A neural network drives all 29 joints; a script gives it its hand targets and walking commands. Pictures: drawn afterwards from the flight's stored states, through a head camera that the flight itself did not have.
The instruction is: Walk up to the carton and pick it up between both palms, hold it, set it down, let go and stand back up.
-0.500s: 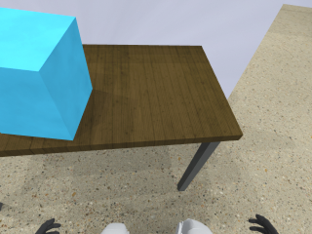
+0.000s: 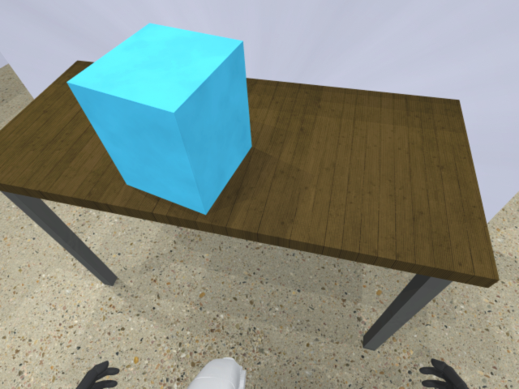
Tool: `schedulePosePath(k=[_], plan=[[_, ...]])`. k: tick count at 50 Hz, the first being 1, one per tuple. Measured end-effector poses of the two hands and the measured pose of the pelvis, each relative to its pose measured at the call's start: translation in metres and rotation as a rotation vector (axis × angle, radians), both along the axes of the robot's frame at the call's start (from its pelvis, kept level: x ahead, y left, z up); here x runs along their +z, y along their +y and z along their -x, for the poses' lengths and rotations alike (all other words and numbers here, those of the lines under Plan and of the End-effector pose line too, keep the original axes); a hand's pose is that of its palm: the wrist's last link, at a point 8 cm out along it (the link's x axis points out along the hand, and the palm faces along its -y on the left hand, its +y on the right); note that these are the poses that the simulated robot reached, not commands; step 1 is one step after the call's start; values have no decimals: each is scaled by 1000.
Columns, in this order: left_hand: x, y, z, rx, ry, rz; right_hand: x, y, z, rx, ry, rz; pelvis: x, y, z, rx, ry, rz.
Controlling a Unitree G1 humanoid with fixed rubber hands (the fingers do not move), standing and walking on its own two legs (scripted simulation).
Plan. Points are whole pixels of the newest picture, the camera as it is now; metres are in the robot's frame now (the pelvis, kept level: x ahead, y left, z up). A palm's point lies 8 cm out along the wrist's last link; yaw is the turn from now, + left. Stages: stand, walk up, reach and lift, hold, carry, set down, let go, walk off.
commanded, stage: walk up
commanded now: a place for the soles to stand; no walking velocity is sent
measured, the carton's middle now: (178, 120) +0.56 +0.18 +0.08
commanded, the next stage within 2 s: none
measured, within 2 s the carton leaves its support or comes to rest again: neither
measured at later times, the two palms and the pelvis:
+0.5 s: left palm out of the picture +0.05 +0.28 -0.10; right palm (429, 341) +0.20 -0.25 -0.10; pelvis +0.02 -0.01 -0.02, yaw +16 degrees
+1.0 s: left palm out of the picture +0.00 +0.28 -0.10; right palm (375, 292) +0.27 -0.17 -0.07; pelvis +0.04 +0.01 +0.00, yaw +24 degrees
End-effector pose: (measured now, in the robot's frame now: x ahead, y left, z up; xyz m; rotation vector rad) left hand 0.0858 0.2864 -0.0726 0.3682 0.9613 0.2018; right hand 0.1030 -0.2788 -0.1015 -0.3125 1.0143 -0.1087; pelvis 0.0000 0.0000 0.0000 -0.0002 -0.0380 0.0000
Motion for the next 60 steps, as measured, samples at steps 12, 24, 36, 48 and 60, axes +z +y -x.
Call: schedulePosePath(k=[12, 24, 36, 48, 60], plan=[[-43, 22, 44, 147, 77, 104, 19, 39, -56, 140, -77, 78, -11, 17, -8, 157, 7, -4], [-34, -10, 31, 194, -29, 85, 4, 23, -96, 190, -90, 41, -18, -9, -20, 259, -4, 25], [-11, 8, 81, 343, 11, 24, -2, 76, -128, 343, -82, -64, -7, -2, -23, 349, 14, 1], [-33, -8, 88, 397, 3, 144, 24, 102, -161, 406, -136, -28, -2, 7, -38, 405, 26, 11], [-22, 6, 76, 414, -31, 100, 22, 123, -182, 468, -159, -67, -3, 9, -46, 450, 22, 22]])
